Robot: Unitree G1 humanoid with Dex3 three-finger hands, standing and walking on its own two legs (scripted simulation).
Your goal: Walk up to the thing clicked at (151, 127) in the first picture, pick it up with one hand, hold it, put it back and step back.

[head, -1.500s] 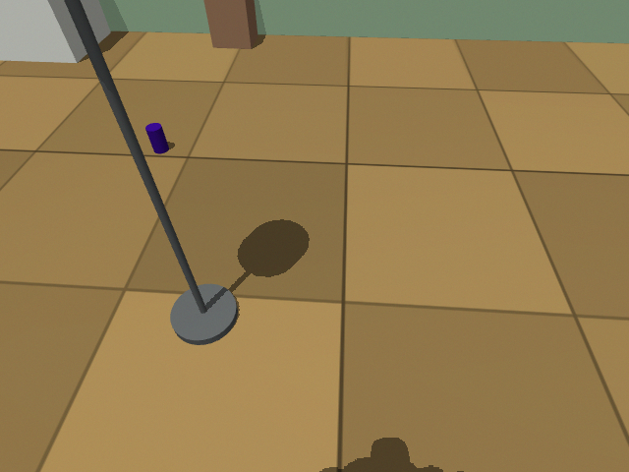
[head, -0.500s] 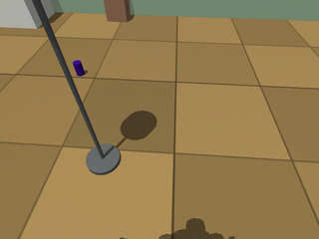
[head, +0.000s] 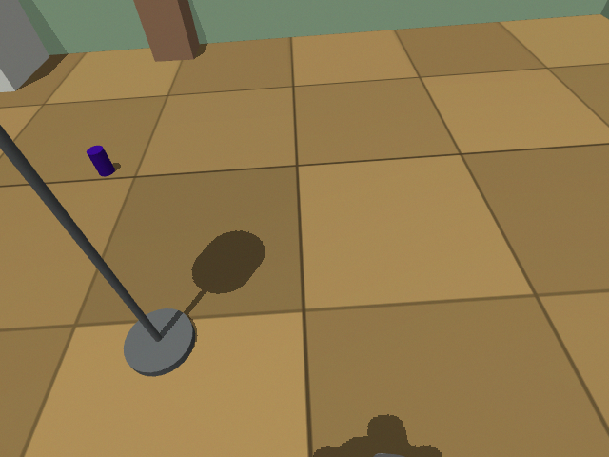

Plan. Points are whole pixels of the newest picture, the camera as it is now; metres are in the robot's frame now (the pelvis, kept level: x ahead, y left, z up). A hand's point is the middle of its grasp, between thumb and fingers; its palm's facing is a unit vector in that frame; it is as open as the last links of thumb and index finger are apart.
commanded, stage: walk up
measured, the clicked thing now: (101, 161) +1.64 +1.11 -0.68
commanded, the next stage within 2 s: none
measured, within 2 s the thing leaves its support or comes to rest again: neither
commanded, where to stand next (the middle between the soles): +0.64 -0.01 m, yaw -6 degrees
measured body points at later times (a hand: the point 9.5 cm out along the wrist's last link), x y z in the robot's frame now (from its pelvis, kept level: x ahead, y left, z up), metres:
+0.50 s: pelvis +0.20 +0.03 +0.01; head +0.22 +0.04 +0.46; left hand +0.26 +0.34 -0.11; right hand +0.27 -0.30 -0.08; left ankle +0.27 +0.13 -0.71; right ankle +0.11 -0.10 -0.65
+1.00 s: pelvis +0.39 -0.02 +0.02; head +0.41 -0.06 +0.47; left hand +0.52 +0.27 -0.06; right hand +0.41 -0.34 -0.12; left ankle +0.38 +0.12 -0.64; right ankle +0.44 -0.13 -0.71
